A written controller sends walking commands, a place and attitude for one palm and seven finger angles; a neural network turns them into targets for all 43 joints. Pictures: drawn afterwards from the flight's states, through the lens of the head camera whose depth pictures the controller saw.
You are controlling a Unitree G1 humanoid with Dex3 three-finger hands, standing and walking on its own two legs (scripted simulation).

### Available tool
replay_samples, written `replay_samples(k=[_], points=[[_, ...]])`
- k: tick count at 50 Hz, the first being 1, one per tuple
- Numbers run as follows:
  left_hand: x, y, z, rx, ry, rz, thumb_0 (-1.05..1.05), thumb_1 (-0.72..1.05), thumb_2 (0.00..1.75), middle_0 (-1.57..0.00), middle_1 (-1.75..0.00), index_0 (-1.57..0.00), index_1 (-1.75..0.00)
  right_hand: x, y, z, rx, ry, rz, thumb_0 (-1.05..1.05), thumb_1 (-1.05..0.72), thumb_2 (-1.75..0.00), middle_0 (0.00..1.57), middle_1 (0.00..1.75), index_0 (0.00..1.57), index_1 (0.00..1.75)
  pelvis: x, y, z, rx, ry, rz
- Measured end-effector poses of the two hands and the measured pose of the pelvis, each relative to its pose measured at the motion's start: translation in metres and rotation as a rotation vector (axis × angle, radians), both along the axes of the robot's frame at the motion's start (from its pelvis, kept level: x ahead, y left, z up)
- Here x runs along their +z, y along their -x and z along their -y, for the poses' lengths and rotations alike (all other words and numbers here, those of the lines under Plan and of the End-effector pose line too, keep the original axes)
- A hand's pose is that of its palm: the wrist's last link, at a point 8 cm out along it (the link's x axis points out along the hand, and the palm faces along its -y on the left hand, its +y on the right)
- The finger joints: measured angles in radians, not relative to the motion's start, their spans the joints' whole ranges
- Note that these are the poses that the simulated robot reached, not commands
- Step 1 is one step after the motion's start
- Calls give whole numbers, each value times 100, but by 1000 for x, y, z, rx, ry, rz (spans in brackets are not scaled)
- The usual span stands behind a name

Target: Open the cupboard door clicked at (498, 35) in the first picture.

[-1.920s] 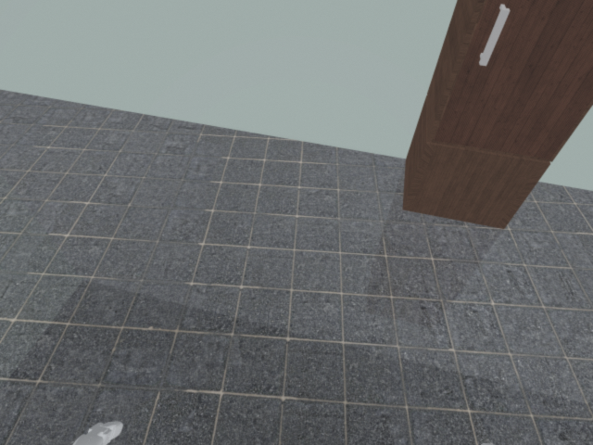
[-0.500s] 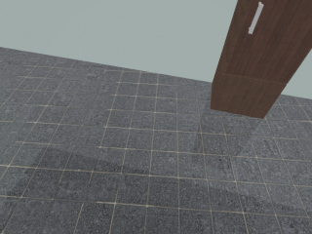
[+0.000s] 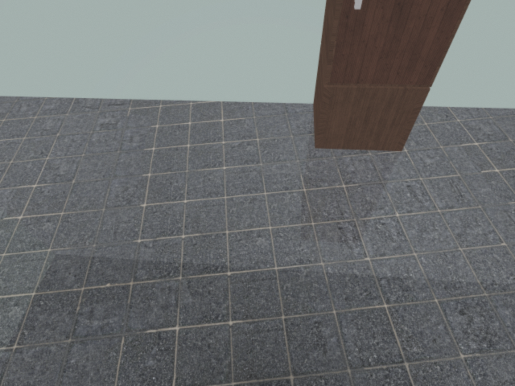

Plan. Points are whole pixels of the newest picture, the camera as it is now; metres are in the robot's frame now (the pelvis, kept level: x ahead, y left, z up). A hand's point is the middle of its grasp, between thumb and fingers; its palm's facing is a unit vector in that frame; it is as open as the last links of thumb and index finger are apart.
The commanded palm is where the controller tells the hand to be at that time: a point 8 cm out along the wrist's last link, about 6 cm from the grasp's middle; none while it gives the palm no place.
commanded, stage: walk to a spot facing it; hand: left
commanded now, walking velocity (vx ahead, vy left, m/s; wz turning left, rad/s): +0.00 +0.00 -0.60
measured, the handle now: out of the picture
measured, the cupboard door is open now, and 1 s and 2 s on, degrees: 0 0 0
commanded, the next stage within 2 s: none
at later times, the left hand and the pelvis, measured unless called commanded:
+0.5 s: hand out of the picture +0.08 +0.20 -0.14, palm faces -0.15 -0.96 -0.25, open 7.4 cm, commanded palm none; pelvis -0.01 +0.00 +0.02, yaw -14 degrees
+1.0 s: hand (222, 312) +0.27 +0.11 -0.16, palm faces -0.56 -0.82 -0.14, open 7.4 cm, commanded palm none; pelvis +0.08 +0.00 +0.01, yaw -33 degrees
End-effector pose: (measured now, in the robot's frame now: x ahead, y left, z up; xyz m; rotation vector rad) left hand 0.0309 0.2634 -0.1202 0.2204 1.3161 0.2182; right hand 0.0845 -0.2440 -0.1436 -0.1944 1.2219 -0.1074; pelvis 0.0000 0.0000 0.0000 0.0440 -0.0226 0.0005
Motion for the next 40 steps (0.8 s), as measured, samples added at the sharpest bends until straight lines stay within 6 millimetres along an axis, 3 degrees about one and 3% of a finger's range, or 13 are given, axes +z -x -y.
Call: replay_samples(k=[3,10,19,24,30,35,40], points=[[0,0,17,-19,-6,10,1,90,90,-20,-30,-20,-30,-9,12,12,-41,-14,-28,1,-91,-90,20,30,21,30,-3,2,11,-15,11,-4],[14,0,43,-54,21,-14,1,90,90,-20,-30,-20,-30,14,26,34,-107,1,-29,1,-91,-90,20,30,20,30,16,6,23,-80,-5,-38],[15,-26,39,-138,28,15,1,90,90,-20,-30,-20,-30,29,36,48,-196,62,24,1,-91,-90,20,30,20,30,20,10,16,-173,8,-59],[12,-42,24,-189,36,37,1,90,90,-20,-30,-20,-30,38,40,36,-224,78,64,1,-91,-90,20,30,20,30,20,10,1,-225,22,-63],[0,-69,-3,-252,63,54,1,90,90,-20,-30,-20,-30,49,51,8,-277,103,127,1,-91,-90,20,30,20,30,14,2,-26,-293,43,-71],[2,-111,-13,-337,89,67,1,91,90,-20,-30,-20,-29,57,93,-19,-373,117,79,1,-91,-90,20,30,20,30,21,-12,-39,-354,65,-53],[5,-160,-3,-421,103,95,1,91,90,-20,-30,-20,-29,57,135,-42,-477,104,-40,1,-91,-90,20,30,20,30,25,-33,-36,-428,73,-54]])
